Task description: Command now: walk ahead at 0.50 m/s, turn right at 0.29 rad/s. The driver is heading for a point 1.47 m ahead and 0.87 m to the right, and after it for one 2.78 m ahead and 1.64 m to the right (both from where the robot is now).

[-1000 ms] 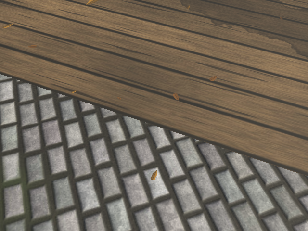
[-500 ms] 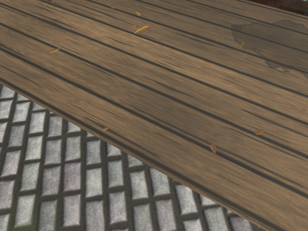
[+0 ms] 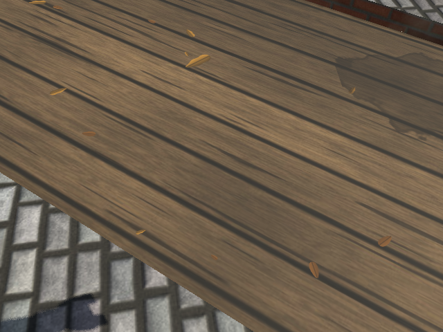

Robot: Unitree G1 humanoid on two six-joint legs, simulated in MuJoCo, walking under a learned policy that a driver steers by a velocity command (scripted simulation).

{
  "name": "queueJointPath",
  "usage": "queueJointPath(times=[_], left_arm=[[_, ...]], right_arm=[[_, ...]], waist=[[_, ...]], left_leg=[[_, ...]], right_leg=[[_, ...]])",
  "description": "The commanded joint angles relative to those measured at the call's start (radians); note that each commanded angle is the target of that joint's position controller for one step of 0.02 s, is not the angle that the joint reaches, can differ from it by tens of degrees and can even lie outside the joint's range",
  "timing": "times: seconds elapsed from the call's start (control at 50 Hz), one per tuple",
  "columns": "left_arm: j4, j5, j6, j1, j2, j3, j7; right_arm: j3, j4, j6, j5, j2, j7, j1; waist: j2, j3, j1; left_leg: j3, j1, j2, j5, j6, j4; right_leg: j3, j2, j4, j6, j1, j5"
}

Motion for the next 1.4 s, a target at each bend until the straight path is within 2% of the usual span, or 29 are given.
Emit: queueJointPath(times=[0.02,0.1,0.2,0.3,0.34,0.38,0.4,0.42,0.44,0.46,0.48,0.5,0.52,0.56,0.64,0.66,0.72,0.8,0.88,0.98,1.02,1.04,1.06,1.08,1.1,1.14,1.18,1.24,1.4], left_arm=[[-0.079,0.002,0.006,0.010,0.079,0.030,0.002],[-0.103,0.004,0.039,-0.039,0.052,0.033,0.008],[-0.163,0.017,0.021,-0.191,0.015,0.023,-0.021],[-0.227,0.018,0.027,-0.270,0.032,0.030,-0.047],[-0.246,0.016,0.031,-0.247,0.048,0.039,-0.055],[-0.214,0.011,0.035,-0.062,0.111,0.075,-0.052],[-0.184,0.007,0.036,0.091,0.166,0.105,-0.040],[-0.185,-0.004,0.038,0.084,0.278,0.121,-0.024],[-0.238,0.004,0.010,0.085,0.271,0.101,-0.034],[-0.223,0.009,-0.003,0.105,0.177,0.080,-0.043],[-0.220,0.011,-0.005,0.045,0.145,0.067,-0.042],[-0.239,0.013,-0.008,-0.020,0.139,0.063,-0.042],[-0.253,0.014,-0.009,-0.069,0.110,0.055,-0.037],[-0.264,0.018,-0.008,-0.101,0.101,0.048,-0.028],[-0.228,0.010,0.004,-0.025,0.143,0.062,0.004],[-0.231,0.025,0.005,-0.009,0.154,0.065,0.012],[-0.186,0.008,-0.003,0.108,0.142,0.060,0.032],[-0.148,0.006,0.005,0.128,0.121,0.052,0.057],[-0.155,-0.001,0.016,0.081,0.123,0.056,0.057],[-0.132,-0.007,0.044,0.108,0.094,0.059,0.077],[-0.114,0.013,0.040,0.132,0.017,0.029,0.042],[-0.072,0.012,0.024,0.311,-0.090,-0.001,0.016],[-0.086,-0.027,0.002,0.453,-0.061,-0.008,0.016],[-0.130,-0.060,-0.008,0.372,0.016,-0.004,0.032],[-0.144,-0.052,0.000,0.141,0.094,0.022,0.055],[-0.196,-0.011,0.027,-0.010,0.110,0.031,0.072],[-0.179,0.003,0.032,-0.017,0.076,0.046,0.051],[-0.226,0.021,0.019,-0.088,0.009,0.037,0.027],[-0.324,0.008,0.025,-0.342,-0.047,0.018,-0.040]], right_arm=[[-0.029,-0.006,-0.022,-0.009,-0.086,0.002,0.075],[-0.043,0.039,-0.039,-0.017,-0.119,-0.005,0.073],[-0.055,0.073,-0.028,-0.011,-0.160,-0.030,0.100],[-0.069,0.096,-0.002,0.004,-0.187,-0.032,0.166],[-0.076,0.087,0.010,0.018,-0.209,-0.038,0.137],[-0.084,0.070,0.019,0.029,-0.237,-0.048,0.096],[-0.075,0.079,0.023,0.030,-0.223,-0.055,0.103],[-0.040,0.057,0.011,-0.027,-0.096,-0.046,0.215],[-0.023,0.009,-0.031,-0.010,-0.087,-0.024,0.232],[-0.053,-0.015,-0.054,0.041,-0.200,-0.015,0.065],[-0.052,-0.039,-0.053,0.040,-0.192,-0.018,-0.011],[-0.048,-0.034,-0.047,0.022,-0.172,-0.023,0.024],[-0.055,-0.023,-0.034,0.002,-0.183,-0.027,0.055],[-0.061,-0.015,-0.009,0.002,-0.177,-0.029,0.075],[-0.030,-0.043,0.012,-0.020,-0.093,-0.025,-0.027],[-0.032,-0.029,0.002,-0.025,-0.102,-0.013,-0.021],[-0.053,-0.067,-0.023,0.006,-0.168,0.005,-0.145],[-0.028,-0.116,-0.056,-0.025,-0.116,0.032,-0.301],[-0.023,-0.113,-0.051,-0.001,-0.106,0.052,-0.253],[-0.052,-0.054,-0.047,0.011,-0.148,0.033,-0.109],[-0.066,0.048,-0.047,0.001,-0.168,0.032,0.231],[-0.066,0.080,-0.044,-0.019,-0.203,0.035,0.338],[-0.091,0.105,-0.020,0.005,-0.294,0.041,0.389],[-0.111,0.136,0.000,0.031,-0.328,0.042,0.381],[-0.072,0.093,0.002,-0.002,-0.188,0.025,0.275],[-0.034,0.080,-0.029,-0.023,-0.124,0.012,0.088],[-0.019,0.108,-0.040,-0.009,-0.064,0.000,0.056],[-0.026,0.145,-0.042,-0.024,-0.107,-0.029,0.118],[-0.036,0.190,0.010,0.006,-0.150,-0.060,0.256]], waist=[[0.149,-0.053,-0.027],[0.099,0.008,-0.010],[0.079,0.029,-0.054],[0.071,0.041,-0.084],[0.111,0.035,-0.048],[0.133,-0.057,0.064],[0.089,-0.133,0.148],[-0.230,-0.184,0.041],[-0.297,-0.362,0.026],[-0.108,-0.277,0.097],[-0.006,-0.132,0.066],[0.014,-0.101,0.008],[0.004,-0.091,-0.022],[0.018,-0.077,-0.057],[0.020,-0.068,-0.023],[0.010,-0.109,-0.014],[-0.031,-0.062,0.031],[-0.041,0.023,0.069],[-0.071,0.022,0.051],[-0.061,-0.009,0.022],[0.047,-0.178,-0.110],[0.314,-0.291,-0.079],[0.537,-0.384,-0.026],[0.428,-0.379,-0.032],[0.095,-0.180,-0.075],[0.100,-0.006,-0.028],[0.179,0.042,0.009],[0.180,0.021,-0.006],[0.066,0.045,-0.099]], left_leg=[[-0.277,0.236,0.272,0.095,0.161,-0.291],[-0.137,0.182,0.273,0.180,0.166,-0.355],[0.043,0.212,0.222,0.281,0.112,-0.337],[0.076,0.339,0.288,0.354,0.121,-0.231],[0.102,0.346,0.294,0.577,0.098,-0.142],[0.137,0.308,0.264,0.848,0.065,0.122],[0.145,0.201,0.223,0.677,0.025,0.388],[0.126,-0.140,0.091,-0.211,-0.022,0.747],[-0.106,-0.411,-0.050,-0.494,-0.039,0.965],[-0.186,-0.509,0.003,-0.376,-0.013,0.961],[-0.165,-0.505,0.043,-0.276,0.010,0.879],[-0.175,-0.442,0.075,-0.225,-0.006,0.821],[-0.186,-0.368,0.108,-0.193,-0.024,0.752],[-0.179,-0.289,0.124,-0.149,-0.042,0.638],[-0.138,-0.273,0.090,0.035,-0.089,0.402],[-0.139,-0.257,0.082,0.171,-0.080,0.435],[-0.217,-0.501,0.091,0.220,-0.057,0.361],[-0.192,-0.403,0.046,0.434,-0.036,0.114],[-0.206,-0.126,0.010,0.490,-0.035,0.036],[-0.250,-0.010,0.112,0.522,-0.036,-0.210],[-0.243,0.538,0.170,0.488,-0.038,-0.039],[-0.343,0.881,0.274,0.760,-0.008,0.263],[-0.628,0.914,0.410,0.739,0.082,0.154],[-0.821,0.832,0.499,0.077,0.207,-0.042],[-0.743,0.594,0.441,-0.194,0.186,-0.187],[-0.636,0.239,0.421,0.063,0.191,-0.200],[-0.337,0.090,0.252,0.151,0.068,-0.211],[-0.175,0.105,0.213,0.460,0.070,-0.264],[-0.022,0.402,0.248,0.577,0.011,-0.251]], right_leg=[[0.063,-0.104,0.022,0.010,-0.229,0.104],[0.086,-0.106,-0.069,0.030,-0.290,0.238],[0.002,-0.074,-0.373,0.009,-0.251,0.505],[-0.072,-0.054,-0.369,-0.019,-0.276,0.402],[-0.118,-0.018,-0.392,-0.053,-0.199,0.259],[-0.173,0.069,-0.450,-0.105,0.065,0.201],[-0.090,0.063,-0.604,-0.152,0.295,0.228],[0.287,-0.164,-0.578,-0.266,0.553,0.373],[0.815,-0.316,-0.781,-0.468,0.746,0.202],[0.730,-0.285,-0.858,-0.399,0.696,0.186],[0.569,-0.243,-0.857,-0.326,0.553,0.237],[0.503,-0.232,-0.844,-0.331,0.421,0.379],[0.433,-0.202,-0.845,-0.320,0.336,0.469],[0.345,-0.143,-0.879,-0.287,0.238,0.467],[0.234,-0.092,-0.854,-0.260,0.177,0.628],[0.235,-0.097,-0.816,-0.257,0.196,0.635],[0.365,-0.130,-0.795,-0.254,0.378,0.431],[0.345,-0.076,-0.744,-0.212,0.245,0.210],[0.365,-0.033,-0.637,-0.167,0.067,0.073],[0.398,0.009,-0.275,-0.097,0.285,0.147],[0.290,0.093,0.175,-0.027,-0.027,-0.133],[0.263,0.162,0.559,0.007,-0.389,-0.480],[0.224,0.130,0.780,0.041,-0.549,-0.424],[0.147,0.070,0.778,0.052,-0.647,-0.248],[0.098,0.009,0.690,0.032,-0.652,-0.075],[0.116,-0.060,0.601,0.020,-0.542,0.036],[0.158,-0.080,0.313,-0.009,-0.411,0.162],[0.090,-0.044,-0.022,0.023,-0.330,0.340],[-0.040,-0.003,-0.444,-0.024,-0.379,0.464]])
Keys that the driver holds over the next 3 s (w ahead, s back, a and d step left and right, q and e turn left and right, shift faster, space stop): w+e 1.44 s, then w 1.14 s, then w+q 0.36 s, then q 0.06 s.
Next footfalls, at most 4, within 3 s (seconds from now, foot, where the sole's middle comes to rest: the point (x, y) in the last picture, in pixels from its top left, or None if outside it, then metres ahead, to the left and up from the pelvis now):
0.40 right None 0.32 -0.15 -0.77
1.02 left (241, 267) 0.74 -0.05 -0.89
1.54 right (336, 249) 0.82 -0.40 -0.89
2.04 left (343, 174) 1.17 -0.48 -0.89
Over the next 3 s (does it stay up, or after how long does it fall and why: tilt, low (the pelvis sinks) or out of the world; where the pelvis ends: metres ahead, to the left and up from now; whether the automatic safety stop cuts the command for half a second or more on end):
stays up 1.26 -0.83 -0.12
